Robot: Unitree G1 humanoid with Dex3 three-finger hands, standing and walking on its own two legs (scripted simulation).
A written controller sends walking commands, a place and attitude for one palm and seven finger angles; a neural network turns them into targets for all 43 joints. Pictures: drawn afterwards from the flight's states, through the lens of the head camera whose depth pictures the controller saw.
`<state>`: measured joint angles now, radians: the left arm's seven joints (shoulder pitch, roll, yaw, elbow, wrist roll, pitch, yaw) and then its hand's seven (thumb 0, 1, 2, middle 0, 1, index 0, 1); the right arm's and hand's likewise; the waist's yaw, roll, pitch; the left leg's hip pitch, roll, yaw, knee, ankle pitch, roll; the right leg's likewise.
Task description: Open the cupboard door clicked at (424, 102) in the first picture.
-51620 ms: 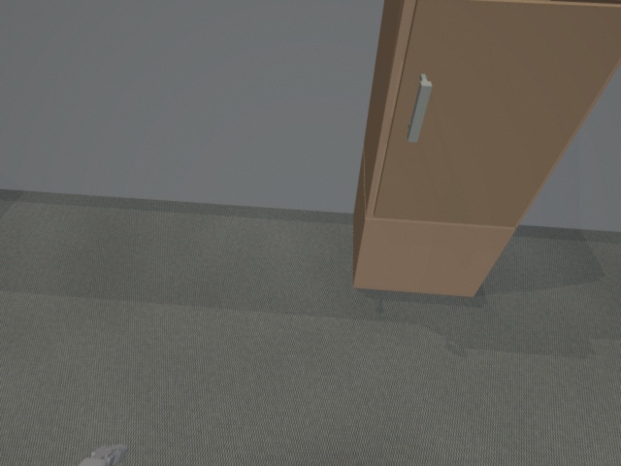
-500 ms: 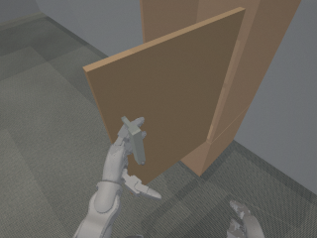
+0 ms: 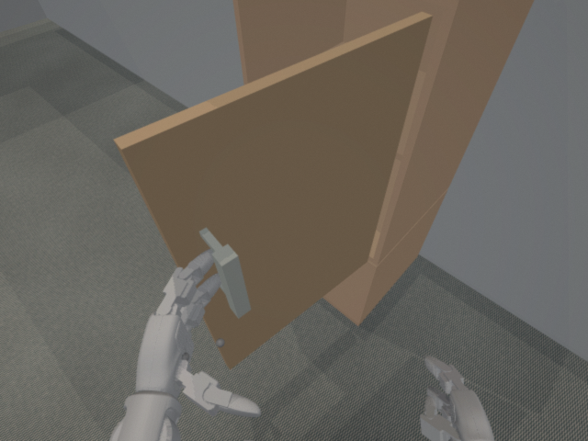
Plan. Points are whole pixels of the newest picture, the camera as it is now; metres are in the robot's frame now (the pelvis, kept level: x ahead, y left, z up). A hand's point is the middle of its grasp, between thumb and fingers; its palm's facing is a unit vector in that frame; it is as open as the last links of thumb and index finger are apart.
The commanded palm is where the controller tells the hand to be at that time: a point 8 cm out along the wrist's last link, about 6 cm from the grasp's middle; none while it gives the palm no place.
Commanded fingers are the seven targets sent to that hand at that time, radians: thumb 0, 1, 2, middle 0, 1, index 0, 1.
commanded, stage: slide the hand sideways off the handle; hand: left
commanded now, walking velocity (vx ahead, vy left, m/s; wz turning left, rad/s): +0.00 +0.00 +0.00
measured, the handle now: (224, 274) +0.31 +0.12 +0.07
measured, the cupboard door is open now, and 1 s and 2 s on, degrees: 83 82 82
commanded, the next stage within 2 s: draw the hand back to the body in 0.50 s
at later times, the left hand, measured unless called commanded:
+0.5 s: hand (163, 381) +0.18 +0.16 +0.07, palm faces +0.11 -0.99 -0.06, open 16.2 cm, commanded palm +0.14 +0.21 +0.07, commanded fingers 0.00 -0.50 0.30 -0.15 -0.30 -0.15 -0.30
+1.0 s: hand (128, 366) +0.18 +0.19 +0.11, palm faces +0.07 -0.99 -0.08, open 16.3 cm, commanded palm +0.14 +0.24 +0.12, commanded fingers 0.00 -0.47 0.31 -0.15 -0.30 -0.15 -0.30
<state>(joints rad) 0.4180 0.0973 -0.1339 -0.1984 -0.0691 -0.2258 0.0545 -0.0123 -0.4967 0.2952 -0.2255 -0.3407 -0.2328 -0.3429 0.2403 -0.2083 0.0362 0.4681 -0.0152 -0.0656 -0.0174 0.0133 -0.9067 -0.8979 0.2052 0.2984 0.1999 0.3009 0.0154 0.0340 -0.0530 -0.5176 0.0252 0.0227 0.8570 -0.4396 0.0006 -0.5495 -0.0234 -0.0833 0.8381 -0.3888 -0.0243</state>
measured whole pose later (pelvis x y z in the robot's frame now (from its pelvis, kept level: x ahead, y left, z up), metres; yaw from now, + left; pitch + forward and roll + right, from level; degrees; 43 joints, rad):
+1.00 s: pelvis +0.00 +0.01 +0.00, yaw +1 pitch +4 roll -2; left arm 0.58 0.22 0.11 -0.41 -0.24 -0.12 -0.14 -0.01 -0.50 0.30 -0.15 -0.30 -0.15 -0.30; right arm 0.29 -0.22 0.05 0.49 0.04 -0.18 -0.07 0.02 -0.91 -0.90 0.21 0.30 0.20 0.30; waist 0.04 0.06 -0.09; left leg -0.51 0.02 0.00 0.90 -0.46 0.01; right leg -0.52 -0.02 -0.10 0.84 -0.40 -0.01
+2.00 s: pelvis +0.02 +0.02 +0.04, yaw +0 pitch -5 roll -1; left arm 0.46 0.31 0.33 -0.40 -0.05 -0.07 0.12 0.01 0.84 0.87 -0.21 -0.30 -0.20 -0.30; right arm 0.18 -0.23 0.02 0.64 -0.01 -0.11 -0.07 0.01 -0.91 -0.90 0.21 0.30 0.20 0.30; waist 0.08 0.07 0.05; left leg -0.06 0.01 0.04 0.41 -0.27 0.02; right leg -0.08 -0.01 -0.07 0.38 -0.21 0.00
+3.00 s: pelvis -0.09 +0.03 +0.02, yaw +0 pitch -2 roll -1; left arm 0.51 0.37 0.43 -0.52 0.01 -0.20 0.16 0.01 0.89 0.89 -0.21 -0.30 -0.21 -0.30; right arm 0.21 -0.21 0.00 0.57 0.00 -0.07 -0.08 0.01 -0.91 -0.90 0.21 0.30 0.20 0.30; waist 0.02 0.00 0.08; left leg -0.43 -0.01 0.05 0.72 -0.37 0.05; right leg -0.42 -0.03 -0.03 0.59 -0.14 0.01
